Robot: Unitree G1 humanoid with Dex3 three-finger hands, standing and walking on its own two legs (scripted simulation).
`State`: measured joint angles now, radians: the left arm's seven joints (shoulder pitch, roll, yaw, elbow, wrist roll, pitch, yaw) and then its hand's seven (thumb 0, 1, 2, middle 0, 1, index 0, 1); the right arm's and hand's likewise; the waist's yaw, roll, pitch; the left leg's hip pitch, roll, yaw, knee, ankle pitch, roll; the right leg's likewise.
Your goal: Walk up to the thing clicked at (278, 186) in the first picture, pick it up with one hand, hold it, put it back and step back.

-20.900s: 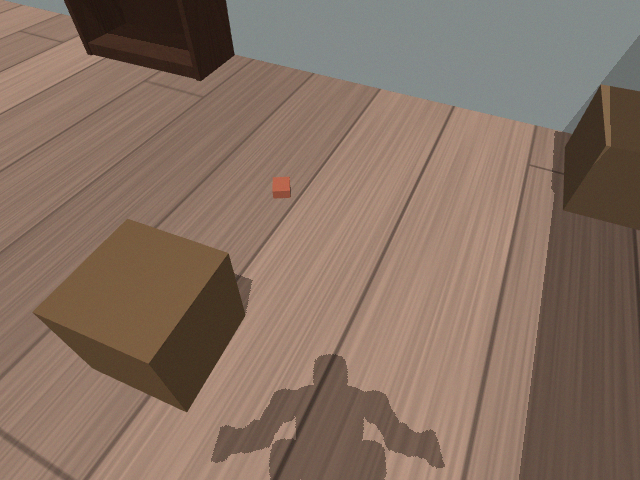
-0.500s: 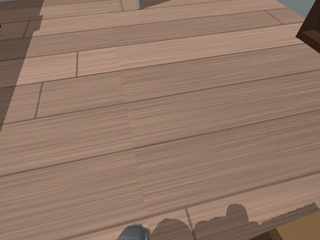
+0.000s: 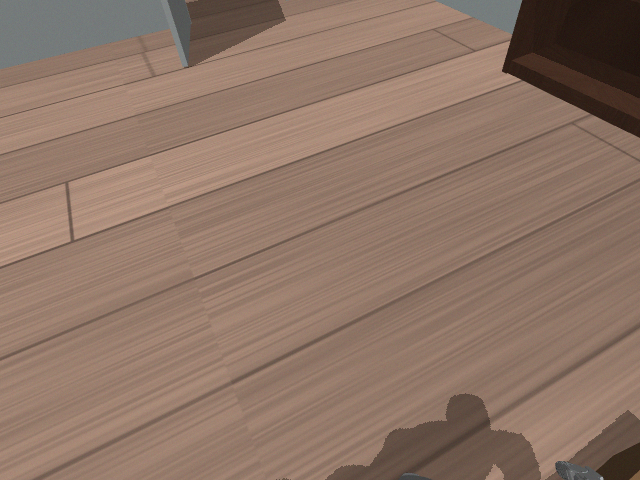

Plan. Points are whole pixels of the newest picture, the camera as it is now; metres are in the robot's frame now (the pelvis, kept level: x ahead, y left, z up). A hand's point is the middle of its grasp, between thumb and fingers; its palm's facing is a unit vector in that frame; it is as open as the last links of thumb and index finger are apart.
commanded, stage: walk up
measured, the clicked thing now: out of the picture +0.48 -1.39 -0.74
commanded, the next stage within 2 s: stand in 1.98 s
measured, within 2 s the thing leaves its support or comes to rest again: neither
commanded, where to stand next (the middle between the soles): +0.25 +0.08 m, yaw -27 degrees
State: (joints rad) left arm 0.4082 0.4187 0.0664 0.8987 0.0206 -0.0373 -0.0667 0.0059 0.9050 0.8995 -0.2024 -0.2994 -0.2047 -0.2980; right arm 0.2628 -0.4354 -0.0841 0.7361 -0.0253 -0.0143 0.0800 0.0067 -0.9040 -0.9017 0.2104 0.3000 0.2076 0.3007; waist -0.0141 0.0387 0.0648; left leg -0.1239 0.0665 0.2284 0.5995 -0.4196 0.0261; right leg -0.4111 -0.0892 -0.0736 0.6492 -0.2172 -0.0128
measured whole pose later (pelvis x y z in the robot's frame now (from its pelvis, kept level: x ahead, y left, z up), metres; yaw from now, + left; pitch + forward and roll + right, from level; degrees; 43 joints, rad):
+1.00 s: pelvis +0.17 +0.11 -0.02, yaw -27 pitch -2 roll +0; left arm 0.24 0.40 0.06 0.80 0.04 0.01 -0.02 0.00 0.90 0.90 -0.20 -0.30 -0.21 -0.30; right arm 0.25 -0.44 -0.04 0.87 0.00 -0.01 -0.02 0.01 -0.91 -0.90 0.21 0.30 0.20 0.30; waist 0.00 0.01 0.13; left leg -0.48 0.09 0.06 0.98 -0.51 0.02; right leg -0.39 0.04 0.02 0.81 -0.39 -0.04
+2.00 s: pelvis +0.19 +0.10 +0.02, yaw -29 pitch -2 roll +0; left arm 0.05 0.35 0.02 1.15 0.01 -0.01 -0.02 0.01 0.91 0.90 -0.20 -0.30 -0.20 -0.30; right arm 0.09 -0.35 0.00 1.13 0.00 -0.02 0.02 0.01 -0.91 -0.90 0.21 0.30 0.21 0.30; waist 0.00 0.00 0.05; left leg -0.14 0.04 0.02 0.39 -0.21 -0.03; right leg -0.15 -0.02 0.02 0.40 -0.21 0.02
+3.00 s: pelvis +0.18 +0.09 +0.03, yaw -29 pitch -2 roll +0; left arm 0.09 0.35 0.00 1.14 0.01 -0.01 -0.01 0.00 0.91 0.90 -0.20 -0.30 -0.20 -0.30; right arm 0.09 -0.35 -0.01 1.15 -0.01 0.00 0.02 0.01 -0.91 -0.90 0.21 0.30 0.20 0.30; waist -0.01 0.00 0.05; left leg -0.11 0.05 0.01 0.31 -0.16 -0.04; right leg -0.12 -0.02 0.00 0.33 -0.17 0.01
